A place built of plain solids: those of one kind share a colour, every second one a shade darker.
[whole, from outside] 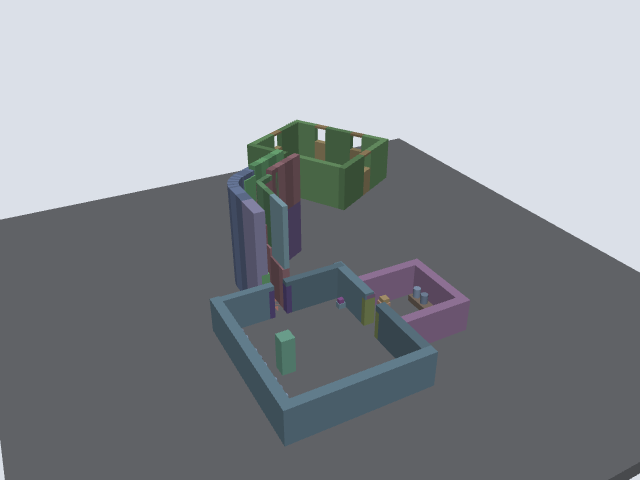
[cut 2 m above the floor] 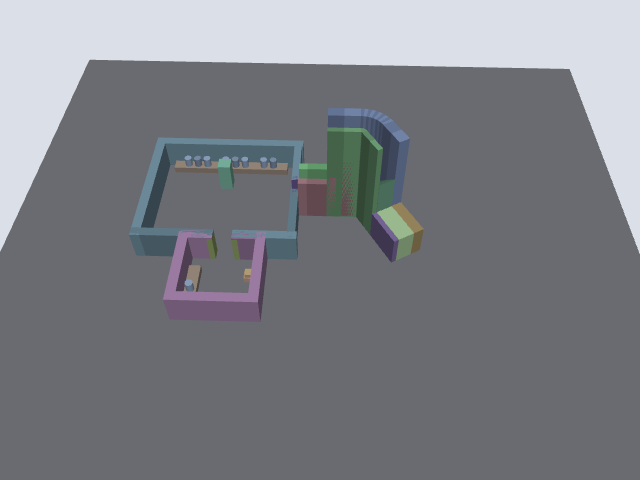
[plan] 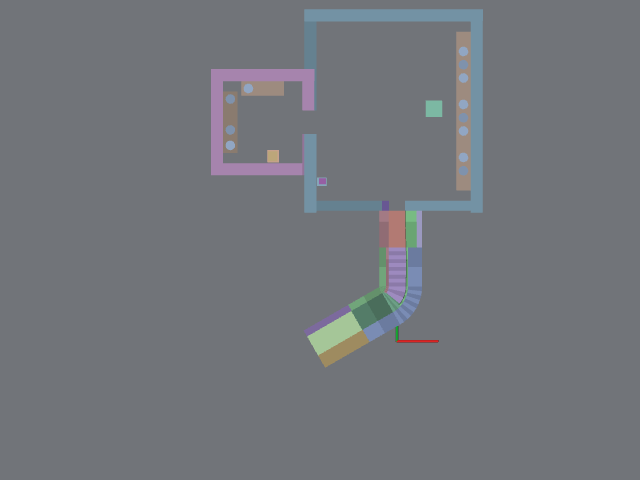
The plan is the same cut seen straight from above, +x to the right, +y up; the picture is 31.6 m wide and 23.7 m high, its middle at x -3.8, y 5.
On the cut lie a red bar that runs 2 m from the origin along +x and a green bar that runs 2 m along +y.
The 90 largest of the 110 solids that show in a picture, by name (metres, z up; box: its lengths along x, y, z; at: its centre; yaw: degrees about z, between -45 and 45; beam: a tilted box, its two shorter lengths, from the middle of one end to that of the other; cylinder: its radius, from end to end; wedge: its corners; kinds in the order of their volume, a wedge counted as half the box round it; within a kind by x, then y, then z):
{
 "wall_chamber_1": {"box": [0.6, 3.9, 2.62], "at": [-4.28, 8.29, 1.01]},
 "wall_chamber_2": {"box": [0.6, 5.0, 2.62], "at": [-4.28, 13.89, 1.01]},
 "wall_chamber_3": {"box": [4.08, 0.5, 2.62], "at": [-2.44, 6.69, 1.01]},
 "wall_chamber_4": {"box": [8.82, 0.6, 2.62], "at": [-0.17, 16.09, 1.01]},
 "wall_chamber_5": {"box": [3.75, 0.5, 2.62], "at": [2.27, 6.69, 1.01]},
 "wall_chamber_6": {"box": [0.6, 10.05, 2.62], "at": [3.94, 11.37, 1.01]},
 "wall_yard_1": {"box": [0.45, 1.95, 3.0], "at": [-11.11, -0.32, 5.75], "yaw": 30.0},
 "wall_yard_2": {"box": [2.67, 0.45, 3.0], "at": [-10.53, 0.88, 5.75], "yaw": 30.0},
 "wall_yard_3": {"box": [0.45, 2.15, 3.0], "at": [-9.61, -2.92, 5.75], "yaw": 30.0},
 "wall_yard_4": {"box": [0.45, 1.95, 3.0], "at": [-8.11, -5.52, 5.75], "yaw": 30.0},
 "wall_yard_5": {"box": [2.67, 0.45, 3.0], "at": [-7.39, 2.69, 5.75], "yaw": 30.0},
 "wall_yard_6": {"box": [2.67, 0.45, 3.0], "at": [-6.78, -5.61, 5.75], "yaw": 30.0},
 "wall_yard_7": {"box": [0.45, 3.98, 3.0], "at": [-5.55, 1.72, 5.75], "yaw": 30.0},
 "wall_yard_8": {"box": [2.67, 0.45, 3.0], "at": [-3.64, -3.81, 5.75], "yaw": 30.0},
 "wall_yard_9": {"box": [0.45, 3.18, 3.0], "at": [-3.37, -2.07, 5.75], "yaw": 30.0},
 "wall_side_chamber_1": {"box": [0.6, 5.25, 2.47], "at": [-8.89, 10.81, 0.94]},
 "wall_side_chamber_2": {"box": [5.11, 0.6, 2.47], "at": [-6.63, 8.49, 0.94]},
 "wall_side_chamber_3": {"box": [5.11, 0.6, 2.47], "at": [-6.63, 13.14, 0.94]},
 "wall_side_chamber_4": {"box": [0.6, 2.05, 2.47], "at": [-4.38, 9.21, 0.94]},
 "wall_side_chamber_5": {"box": [0.6, 2.05, 2.47], "at": [-4.38, 12.41, 0.94]},
 "mass_rock_right_1": {"wedge": [[-1.7, 0.57, -0.3], [-1.7, 0.57, 7.2], [-1.35, -0.04, -0.3], [-1.35, -0.04, 7.2], [-0.94, 1.0, -0.3], [-0.94, 1.0, 7.2], [-0.59, 0.4, -0.3], [-0.59, 0.4, 7.2]]},
 "mass_rock_right_2": {"wedge": [[-0.94, 1.0, -0.3], [-0.94, 1.0, 7.2], [-0.59, 0.4, -0.3], [-0.59, 0.4, 7.2], [-0.19, 1.44, -0.3], [-0.19, 1.44, 7.2], [0.16, 0.83, -0.3], [0.16, 0.83, 7.2]]},
 "mass_rock_right_3": {"wedge": [[-0.19, 1.44, -0.3], [-0.19, 1.44, 7.2], [-0.06, 1.52, -0.3], [-0.06, 1.52, 7.2], [0.16, 0.83, -0.3], [0.16, 0.83, 7.2], [0.35, 0.96, -0.3], [0.35, 0.96, 7.2]]},
 "mass_rock_right_4": {"wedge": [[-0.06, 1.52, -0.3], [-0.06, 1.52, 7.2], [0.06, 1.62, -0.3], [0.06, 1.62, 7.2], [0.35, 0.96, -0.3], [0.35, 0.96, 7.2], [0.52, 1.1, -0.3], [0.52, 1.1, 7.2]]},
 "mass_rock_right_5": {"wedge": [[0.06, 1.62, -0.3], [0.06, 1.62, 7.2], [0.16, 1.73, -0.3], [0.16, 1.73, 7.2], [0.52, 1.1, -0.3], [0.52, 1.1, 7.2], [0.68, 1.26, -0.3], [0.68, 1.26, 7.2]]},
 "mass_rock_right_6": {"wedge": [[0.16, 1.73, -0.3], [0.16, 1.73, 7.2], [0.26, 1.84, -0.3], [0.26, 1.84, 7.2], [0.68, 1.26, -0.3], [0.68, 1.26, 7.2], [0.83, 1.43, -0.3], [0.83, 1.43, 7.2]]},
 "mass_rock_right_7": {"wedge": [[0.26, 1.84, -0.3], [0.26, 1.84, 7.2], [0.34, 1.97, -0.3], [0.34, 1.97, 7.2], [0.83, 1.43, -0.3], [0.83, 1.43, 7.2], [0.95, 1.62, -0.3], [0.95, 1.62, 7.2]]},
 "mass_rock_right_8": {"wedge": [[0.34, 1.97, -0.3], [0.34, 1.97, 7.2], [0.41, 2.11, -0.3], [0.41, 2.11, 7.2], [0.95, 1.62, -0.3], [0.95, 1.62, 7.2], [1.05, 1.82, -0.3], [1.05, 1.82, 7.2]]},
 "mass_rock_right_9": {"wedge": [[0.41, 2.11, -0.3], [0.41, 2.11, 7.2], [0.47, 2.25, -0.3], [0.47, 2.25, 7.2], [1.05, 1.82, -0.3], [1.05, 1.82, 7.2], [1.13, 2.04, -0.3], [1.13, 2.04, 7.2]]},
 "mass_rock_right_10": {"wedge": [[0.47, 2.25, -0.3], [0.47, 2.25, 7.2], [0.51, 2.4, -0.3], [0.51, 2.4, 7.2], [1.13, 2.04, -0.3], [1.13, 2.04, 7.2], [1.19, 2.25, -0.3], [1.19, 2.25, 7.2]]},
 "mass_rock_right_11": {"wedge": [[0.51, 2.4, -0.3], [0.51, 2.4, 7.2], [0.53, 2.55, -0.3], [0.53, 2.55, 7.2], [1.19, 2.25, -0.3], [1.19, 2.25, 7.2], [1.23, 2.48, -0.3], [1.23, 2.48, 7.2]]},
 "mass_rock_right_12": {"wedge": [[0.53, 2.55, -0.3], [0.53, 2.55, 7.2], [0.54, 2.7, -0.3], [0.54, 2.7, 7.2], [1.23, 2.48, -0.3], [1.23, 2.48, 7.2], [1.24, 2.7, -0.3], [1.24, 2.7, 7.2]]},
 "mass_rock_right_13": {"wedge": [[0.54, 2.7, -0.3], [0.54, 2.7, 7.2], [0.54, 3.67, -0.3], [0.54, 3.67, 7.2], [1.24, 2.7, -0.3], [1.24, 2.7, 7.2], [1.24, 3.67, -0.3], [1.24, 3.67, 7.2]]},
 "mass_rock_right_14": {"wedge": [[0.54, 3.67, -0.3], [0.54, 3.67, 7.2], [0.54, 4.63, -0.3], [0.54, 4.63, 7.2], [1.24, 3.67, -0.3], [1.24, 3.67, 7.2], [1.24, 4.63, -0.3], [1.24, 4.63, 7.2]]},
 "mass_rock_right_head_1": {"box": [2.54, 0.7, 7.5], "at": [-2.62, -0.37, 3.45], "yaw": 30.0},
 "mass_under_head_1": {"box": [2.53, 1.1, 4.55], "at": [-3.07, 0.4, 1.98], "yaw": 30.0},
 "rock_right_1": {"wedge": [[-3.96, -0.59, 4.05], [-3.95, -0.61, 7.5], [-3.68, -1.07, 4.05], [-3.68, -1.07, 7.5], [-3.23, -0.18, 4.05], [-3.22, -0.2, 7.5], [-2.95, -0.65, 4.05], [-2.95, -0.65, 7.5]]},
 "rock_right_2": {"wedge": [[-3.23, -0.18, 4.05], [-3.22, -0.2, 7.5], [-2.96, -0.65, 4.05], [-2.96, -0.65, 7.5], [-2.44, 0.29, 4.05], [-2.43, 0.27, 7.5], [-2.16, -0.19, 4.05], [-2.16, -0.19, 7.5]]},
 "rock_right_3": {"wedge": [[-2.44, 0.29, 4.05], [-2.43, 0.27, 7.5], [-2.17, -0.19, 4.05], [-2.17, -0.19, 7.5], [-1.76, 0.68, 4.05], [-1.75, 0.66, 7.5], [-1.49, 0.2, 4.05], [-1.49, 0.2, 7.5]]},
 "rock_right_4": {"wedge": [[-1.77, 0.69, 3.42], [-1.75, 0.66, 7.5], [-1.48, 0.2, 3.42], [-1.48, 0.2, 7.5], [-1.2, 0.99, 3.42], [-1.19, 0.97, 7.5], [-0.93, 0.52, 3.42], [-0.93, 0.52, 7.5]]},
 "rock_right_5": {"wedge": [[-1.21, 1.0, 2.34], [-1.19, 0.97, 6.87], [-0.92, 0.51, 2.34], [-0.92, 0.51, 6.87], [-0.25, 1.54, 2.34], [-0.23, 1.51, 6.87], [0.03, 1.06, 2.34], [0.03, 1.06, 6.87]]},
 "rock_right_6": {"wedge": [[0.41, 5.9, -0.5], [0.43, 4.63, -0.5], [0.43, 5.9, 2.95], [0.46, 4.63, 2.95], [0.97, 4.63, -0.5], [0.97, 4.63, 2.95], [0.97, 5.9, -0.5], [0.97, 5.9, 2.95]]},
 "rock_right_7": {"wedge": [[0.41, 5.9, -0.5], [0.41, 6.44, -0.5], [0.43, 5.9, 2.95], [0.43, 6.44, 2.95], [0.96, 5.9, -0.5], [0.96, 5.9, 2.95], [0.96, 6.44, -0.5], [0.96, 6.44, 2.95]]},
 "rock_right_8": {"wedge": [[0.42, 2.7, 0.07], [0.44, 4.05, 0.07], [0.46, 2.7, 4.84], [0.48, 4.05, 4.84], [0.99, 2.7, 0.07], [0.99, 2.7, 4.84], [0.99, 4.05, 0.07], [0.99, 4.05, 4.84]]},
 "rock_left_1": {"wedge": [[-4.61, 0.53, 4.05], [-4.61, 0.53, 7.5], [-4.37, 0.12, 4.05], [-4.37, 0.12, 7.5], [-3.88, 0.95, 4.05], [-3.88, 0.95, 7.5], [-3.64, 0.54, 4.05], [-3.64, 0.54, 7.5]]},
 "rock_left_2": {"wedge": [[-3.88, 0.95, 4.05], [-3.88, 0.95, 7.5], [-3.64, 0.54, 4.05], [-3.64, 0.54, 7.5], [-3.09, 1.41, 4.05], [-3.09, 1.41, 7.5], [-2.85, 1.0, 4.05], [-2.85, 1.0, 7.5]]},
 "rock_left_3": {"wedge": [[-3.09, 1.41, 4.05], [-3.09, 1.41, 7.5], [-2.85, 1.0, 4.05], [-2.85, 1.0, 7.5], [-2.41, 1.8, 4.05], [-2.41, 1.8, 7.5], [-2.17, 1.39, 4.05], [-2.17, 1.39, 7.5]]},
 "rock_left_4": {"wedge": [[-2.41, 1.8, 3.42], [-2.41, 1.8, 7.5], [-2.17, 1.39, 3.42], [-2.17, 1.39, 7.5], [-1.85, 2.12, 3.42], [-1.85, 2.12, 7.5], [-1.62, 1.71, 3.42], [-1.62, 1.71, 7.5]]},
 "rock_left_5": {"wedge": [[-1.85, 2.12, 2.34], [-1.85, 2.12, 6.87], [-1.62, 1.71, 2.34], [-1.62, 1.71, 6.87], [-0.9, 2.67, 2.34], [-0.9, 2.67, 6.87], [-0.67, 2.26, 2.34], [-0.67, 2.26, 6.87]]},
 "rock_left_6": {"wedge": [[-0.88, 2.7, 0.07], [-0.88, 2.7, 4.84], [-0.88, 4.05, 0.07], [-0.88, 4.05, 4.84], [-0.41, 2.7, 0.07], [-0.41, 2.7, 4.84], [-0.41, 4.05, 0.07], [-0.41, 4.05, 4.84]]},
 "rock_left_7": {"wedge": [[-0.88, 4.05, -0.5], [-0.88, 4.05, 3.52], [-0.88, 4.63, -0.5], [-0.88, 4.63, 3.52], [-0.41, 4.05, -0.5], [-0.41, 4.05, 3.52], [-0.41, 4.63, -0.5], [-0.41, 4.63, 3.52]]},
 "rock_left_8": {"wedge": [[-0.88, 4.63, -0.5], [-0.88, 4.63, 2.95], [-0.88, 5.9, -0.5], [-0.88, 5.9, 2.95], [-0.41, 4.63, -0.5], [-0.41, 4.63, 2.95], [-0.41, 5.9, -0.5], [-0.41, 5.9, 2.95]]},
 "rock_left_9": {"wedge": [[-0.88, 5.9, -0.5], [-0.88, 5.9, 2.95], [-0.88, 6.44, -0.5], [-0.88, 6.44, 2.95], [-0.41, 5.9, -0.5], [-0.41, 5.9, 2.95], [-0.41, 6.44, -0.5], [-0.41, 6.44, 2.95]]},
 "fill_under_steps_1": {"wedge": [[-2.26, 1.5, -0.3], [-2.26, 1.5, 4.34], [-1.71, 0.55, -0.3], [-1.71, 0.55, 4.34], [-1.5, 1.94, -0.3], [-1.5, 1.94, 3.51], [-0.95, 0.99, -0.3], [-0.95, 0.99, 3.51]]},
 "fill_under_steps_2": {"wedge": [[-1.5, 1.94, -0.3], [-1.5, 1.94, 3.51], [-0.95, 0.99, -0.3], [-0.95, 0.99, 3.51], [-0.74, 2.38, -0.3], [-0.74, 2.38, 2.68], [-0.19, 1.43, -0.3], [-0.19, 1.43, 2.68]]},
 "fill_under_steps_3": {"wedge": [[-0.74, 2.38, -0.3], [-0.74, 2.38, 2.59], [-0.7, 2.4, -0.3], [-0.7, 2.4, 2.59], [-0.19, 1.43, -0.3], [-0.19, 1.43, 2.59], [-0.06, 1.51, -0.3], [-0.06, 1.51, 2.59]]},
 "fill_under_steps_4": {"wedge": [[-0.7, 2.4, -0.3], [-0.7, 2.4, 2.5], [-0.67, 2.43, -0.3], [-0.67, 2.43, 2.5], [-0.06, 1.51, -0.3], [-0.06, 1.51, 2.5], [0.06, 1.61, -0.3], [0.06, 1.61, 2.5]]},
 "fill_under_steps_5": {"wedge": [[-0.67, 2.43, -0.3], [-0.67, 2.43, 2.41], [-0.65, 2.46, -0.3], [-0.65, 2.46, 2.41], [0.06, 1.61, -0.3], [0.06, 1.61, 2.41], [0.17, 1.72, -0.3], [0.17, 1.72, 2.41]]},
 "mass_rock_right_foot_1": {"box": [0.7, 1.81, 7.5], "at": [0.89, 5.54, 3.45]},
 "mass_rock_left_1": {"wedge": [[-2.41, 1.8, -0.3], [-2.41, 1.8, 7.2], [-2.24, 1.5, -0.3], [-2.24, 1.5, 7.2], [-1.65, 2.23, -0.3], [-1.65, 2.23, 7.2], [-1.48, 1.94, -0.3], [-1.48, 1.94, 7.2]]},
 "mass_rock_left_2": {"wedge": [[-1.65, 2.23, -0.3], [-1.65, 2.23, 7.2], [-1.48, 1.94, -0.3], [-1.48, 1.94, 7.2], [-0.9, 2.67, -0.3], [-0.9, 2.67, 7.2], [-0.73, 2.37, -0.3], [-0.73, 2.37, 7.2]]},
 "mass_rock_left_3": {"wedge": [[-0.88, 2.7, -0.3], [-0.88, 2.7, 7.2], [-0.88, 3.67, -0.3], [-0.88, 3.67, 7.2], [-0.54, 2.7, -0.3], [-0.54, 2.7, 7.2], [-0.54, 3.67, -0.3], [-0.54, 3.67, 7.2]]},
 "mass_rock_left_4": {"wedge": [[-0.88, 3.67, -0.3], [-0.88, 3.67, 7.2], [-0.88, 4.63, -0.3], [-0.88, 4.63, 7.2], [-0.54, 3.67, -0.3], [-0.54, 3.67, 7.2], [-0.54, 4.63, -0.3], [-0.54, 4.63, 7.2]]},
 "mass_rock_left_head_1": {"box": [2.54, 0.34, 7.5], "at": [-3.42, 1.02, 3.45], "yaw": 30.0},
 "bench_1": {"box": [0.72, 3.05, 0.48], "at": [-8.23, 10.81, 0.19]},
 "bench_2": {"box": [2.11, 0.72, 0.52], "at": [-6.63, 12.48, 0.21]},
 "bench_3": {"box": [0.72, 7.85, 0.49], "at": [3.28, 11.37, 0.2]},
 "mass_rock_left_foot_1": {"box": [0.34, 1.81, 7.5], "at": [-0.71, 5.54, 3.45]},
 "wall_yard_under_light_1": {"box": [0.45, 0.95, 1.75], "at": [-10.38, -1.58, 5.12], "yaw": 30.0},
 "wall_yard_under_light_2": {"box": [0.95, 0.45, 1.75], "at": [-8.96, 1.79, 5.12], "yaw": 30.0},
 "wall_yard_under_light_3": {"box": [0.45, 0.95, 1.75], "at": [-8.83, -4.26, 5.12], "yaw": 30.0},
 "pillar_1": {"box": [0.82, 0.82, 2.37], "at": [1.83, 11.48, 1.14]},
 "floor_lower_1": {"box": [1.64, 2.17, 0.4], "at": [0.0, 5.36, -0.2]},
 "cask_1": {"cylinder": 0.23, "from": [-8.23, 9.67, 0.43], "to": [-8.23, 9.67, 1.05]},
 "cask_2": {"cylinder": 0.23, "from": [-8.23, 10.43, 0.43], "to": [-8.23, 10.43, 1.05]},
 "cask_3": {"cylinder": 0.23, "from": [3.28, 8.42, 0.44], "to": [3.28, 8.42, 1.06]},
 "cask_4": {"cylinder": 0.23, "from": [3.28, 9.08, 0.44], "to": [3.28, 9.08, 1.06]},
 "cask_5": {"cylinder": 0.23, "from": [3.28, 10.38, 0.44], "to": [3.28, 10.38, 1.06]},
 "cask_6": {"cylinder": 0.23, "from": [3.28, 11.04, 0.44], "to": [3.28, 11.04, 1.06]},
 "cask_7": {"cylinder": 0.23, "from": [3.28, 11.69, 0.44], "to": [3.28, 11.69, 1.06]},
 "cask_8": {"cylinder": 0.23, "from": [3.28, 13.0, 0.44], "to": [3.28, 13.0, 1.06]},
 "cask_9": {"cylinder": 0.23, "from": [3.28, 13.65, 0.44], "to": [3.28, 13.65, 1.06]},
 "cask_10": {"cylinder": 0.23, "from": [3.28, 14.31, 0.44], "to": [3.28, 14.31, 1.06]},
 "jamb_side_mouth_1": {"box": [0.7, 0.35, 1.95], "at": [-4.33, 10.06, 0.93]},
 "jamb_side_mouth_2": {"box": [0.7, 0.35, 1.95], "at": [-4.33, 11.56, 0.93]},
 "jamb_chamber_mouth_1": {"box": [0.35, 0.5, 2.07], "at": [-0.57, 6.69, 0.98]},
 "jamb_chamber_mouth_2": {"box": [0.35, 0.5, 2.07], "at": [0.57, 6.69, 0.98]},
 "tread_1": {"wedge": [[-0.63, 2.47, 1.89], [-0.63, 2.47, 2.37], [-0.58, 2.55, 1.89], [-0.58, 2.55, 2.37], [0.23, 1.78, 1.89], [0.23, 1.78, 2.37], [0.42, 2.11, 1.89], [0.42, 2.11, 2.37]]},
 "tread_2": {"wedge": [[-0.59, 2.54, 1.7], [-0.59, 2.54, 2.19], [-0.56, 2.63, 1.7], [-0.56, 2.63, 2.19], [0.39, 2.04, 1.7], [0.39, 2.04, 2.19], [0.52, 2.4, 1.7], [0.52, 2.4, 2.19]]},
 "crate_side_chamber_1": {"box": [0.59, 0.63, 0.45], "at": [-6.11, 9.13, 0.18]}
}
